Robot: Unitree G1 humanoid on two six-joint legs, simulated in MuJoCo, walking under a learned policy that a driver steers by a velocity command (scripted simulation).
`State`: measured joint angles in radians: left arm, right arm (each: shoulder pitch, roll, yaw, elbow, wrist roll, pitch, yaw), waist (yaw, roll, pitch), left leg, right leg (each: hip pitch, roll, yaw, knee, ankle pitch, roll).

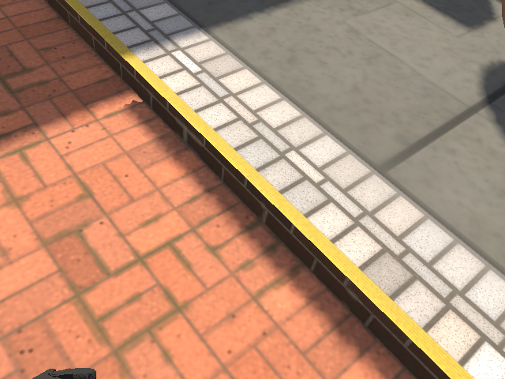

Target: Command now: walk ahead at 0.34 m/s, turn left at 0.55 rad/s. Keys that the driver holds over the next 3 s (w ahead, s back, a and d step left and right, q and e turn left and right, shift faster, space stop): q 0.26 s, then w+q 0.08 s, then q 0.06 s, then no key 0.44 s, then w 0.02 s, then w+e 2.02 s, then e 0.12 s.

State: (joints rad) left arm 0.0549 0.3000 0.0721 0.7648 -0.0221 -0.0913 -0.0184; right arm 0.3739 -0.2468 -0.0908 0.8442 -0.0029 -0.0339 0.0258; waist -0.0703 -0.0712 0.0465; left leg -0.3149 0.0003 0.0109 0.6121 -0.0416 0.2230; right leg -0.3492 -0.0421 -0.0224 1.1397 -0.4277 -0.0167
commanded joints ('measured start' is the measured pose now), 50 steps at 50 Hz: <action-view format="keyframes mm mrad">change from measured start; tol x32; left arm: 1 -111 80 12 -93 16 -49 5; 50 126 104 -4 125 1 62 28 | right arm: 1 -33 -180 -39 -92 10 -46 -38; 16 235 -82 -24 -131 43 17 -63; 50 -239 -122 12 -150 10 -5 -50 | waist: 1 37 237 -65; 50 48 -13 52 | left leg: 1 313 225 -457 -331 230 27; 11 30 53 -329 -191 49 -95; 15 -288 -119 -248 558 -748 -210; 17 -401 2 -179 708 -563 -254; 32 339 249 -314 -267 125 -112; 41 141 190 -204 -222 353 -13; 50 81 42 -79 -139 -573 -136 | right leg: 1 -319 -24 99 -51 138 -12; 7 -142 106 29 -669 555 41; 15 587 -316 396 -616 1296 -147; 18 410 -326 524 -826 162 -256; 26 103 -206 126 -851 654 -221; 33 -158 8 -14 -437 -156 60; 45 190 8 -9 -684 269 69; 50 -112 -48 162 -738 -214 -99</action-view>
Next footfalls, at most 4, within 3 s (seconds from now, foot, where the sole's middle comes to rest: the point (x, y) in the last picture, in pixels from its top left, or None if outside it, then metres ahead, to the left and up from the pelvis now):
0.26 right None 0.34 -0.08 -0.80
0.64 left None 0.26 0.17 -0.80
0.90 right None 0.33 -0.06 -0.80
1.34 right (235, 370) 0.52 -0.06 -0.80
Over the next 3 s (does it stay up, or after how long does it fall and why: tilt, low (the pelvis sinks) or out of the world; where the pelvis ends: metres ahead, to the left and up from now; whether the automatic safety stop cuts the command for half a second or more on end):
stays up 1.29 -0.38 0.07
